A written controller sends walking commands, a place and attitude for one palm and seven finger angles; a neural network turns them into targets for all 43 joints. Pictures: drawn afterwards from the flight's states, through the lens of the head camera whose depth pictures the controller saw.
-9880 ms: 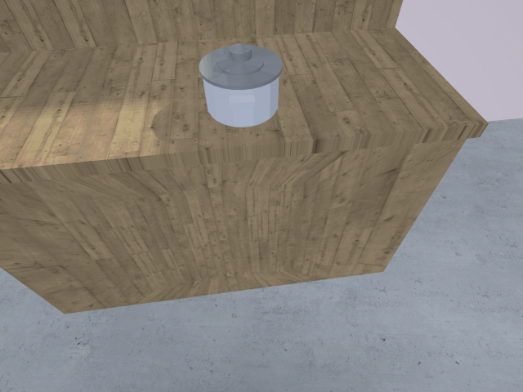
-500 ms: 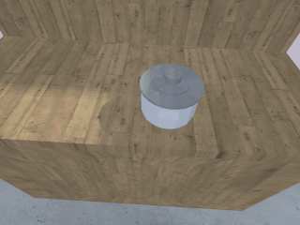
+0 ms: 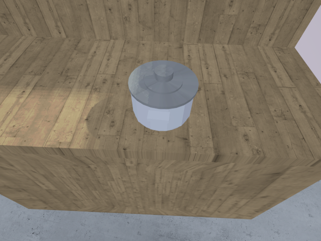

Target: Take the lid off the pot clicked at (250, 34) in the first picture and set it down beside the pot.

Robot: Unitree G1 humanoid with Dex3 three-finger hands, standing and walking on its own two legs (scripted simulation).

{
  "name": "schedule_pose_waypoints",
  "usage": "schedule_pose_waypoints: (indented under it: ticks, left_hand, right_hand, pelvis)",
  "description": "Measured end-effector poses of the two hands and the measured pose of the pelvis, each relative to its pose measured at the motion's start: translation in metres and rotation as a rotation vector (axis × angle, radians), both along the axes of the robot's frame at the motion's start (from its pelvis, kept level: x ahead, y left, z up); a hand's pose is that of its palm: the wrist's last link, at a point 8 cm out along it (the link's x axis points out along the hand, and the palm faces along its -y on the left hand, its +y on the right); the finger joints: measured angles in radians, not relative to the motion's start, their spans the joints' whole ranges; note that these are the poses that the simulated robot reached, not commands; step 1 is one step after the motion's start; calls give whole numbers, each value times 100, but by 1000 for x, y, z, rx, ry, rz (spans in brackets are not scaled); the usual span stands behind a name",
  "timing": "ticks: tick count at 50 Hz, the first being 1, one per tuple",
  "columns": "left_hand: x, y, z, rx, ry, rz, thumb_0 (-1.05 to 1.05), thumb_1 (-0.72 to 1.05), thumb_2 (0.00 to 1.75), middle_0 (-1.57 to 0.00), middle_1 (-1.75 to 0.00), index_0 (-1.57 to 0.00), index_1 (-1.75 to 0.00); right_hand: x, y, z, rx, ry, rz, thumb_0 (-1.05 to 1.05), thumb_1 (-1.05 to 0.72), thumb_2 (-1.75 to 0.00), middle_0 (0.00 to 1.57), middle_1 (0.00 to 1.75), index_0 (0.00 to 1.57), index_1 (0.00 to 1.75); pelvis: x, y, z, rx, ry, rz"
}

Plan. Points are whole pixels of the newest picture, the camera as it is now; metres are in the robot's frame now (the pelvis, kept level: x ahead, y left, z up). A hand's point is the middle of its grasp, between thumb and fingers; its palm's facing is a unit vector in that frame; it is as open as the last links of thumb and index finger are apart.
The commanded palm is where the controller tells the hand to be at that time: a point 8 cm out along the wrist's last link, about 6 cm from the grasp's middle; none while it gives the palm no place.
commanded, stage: shuffle to correct the standing spot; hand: left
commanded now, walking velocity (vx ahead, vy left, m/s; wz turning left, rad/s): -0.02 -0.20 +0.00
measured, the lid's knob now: (163, 73) +0.47 +0.02 +0.17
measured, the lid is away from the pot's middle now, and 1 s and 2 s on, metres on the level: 0.00 0.00 0.00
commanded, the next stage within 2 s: come to a stop and stand still in 0.66 s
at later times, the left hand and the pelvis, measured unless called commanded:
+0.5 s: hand out of the picture +0.04 +0.16 -0.17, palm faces +0.01 -0.99 -0.16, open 7.4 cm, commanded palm none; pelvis -0.02 -0.03 +0.01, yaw +0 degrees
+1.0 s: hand out of the picture +0.03 +0.05 -0.19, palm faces +0.01 -0.99 -0.14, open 7.3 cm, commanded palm none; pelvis +0.01 -0.11 +0.00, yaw -1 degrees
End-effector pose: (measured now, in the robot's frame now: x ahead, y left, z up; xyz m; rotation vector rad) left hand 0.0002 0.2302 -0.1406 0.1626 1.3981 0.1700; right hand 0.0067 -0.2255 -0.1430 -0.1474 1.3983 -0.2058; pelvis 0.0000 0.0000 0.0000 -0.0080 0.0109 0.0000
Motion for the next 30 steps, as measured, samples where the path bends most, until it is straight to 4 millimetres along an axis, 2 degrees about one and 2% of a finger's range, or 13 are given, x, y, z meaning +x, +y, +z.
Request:
schedule_pose_waypoints:
  ticks: [7, 14, 22, 26, 30]
  left_hand:
    - [-5, -17, -8, -33, -26, 21, 1, 91, 90, -20, -30, -20, -30]
    - [-5, -23, -27, -85, -12, 1, 1, 91, 89, -20, -30, -20, -30]
    - [22, -19, -10, -73, -79, -18, 1, 91, 89, -20, -30, -20, -30]
    - [33, -21, -3, -48, -94, -35, 1, 91, 90, -20, -30, -19, -30]
    - [44, -36, 3, -24, -89, -71, 1, 91, 90, -20, -30, -19, -30]
  right_hand:
    - [7, -18, 11, -44, 8, 21, 1, -90, -90, 20, 30, 20, 30]
    - [23, -15, 21, -80, -91, 18, 1, -90, -90, 20, 30, 20, 30]
    - [1, -23, 34, -83, -47, 42, 1, -93, -90, 20, 30, 21, 30]
    - [-8, -37, 36, -73, -24, 38, 1, -93, -90, 20, 30, 21, 30]
    - [-17, -58, 31, -53, -13, 9, 1, -92, -90, 20, 30, 21, 30]
  pelvis:
    - [-3, -11, 1, -10, -6, 11]
    - [-6, -12, -4, -6, -16, -16]
    - [-15, -20, 10, -42, 5, -8]
    - [-19, -32, 13, -47, 21, -7]
    - [-21, -50, 13, -41, 31, -7]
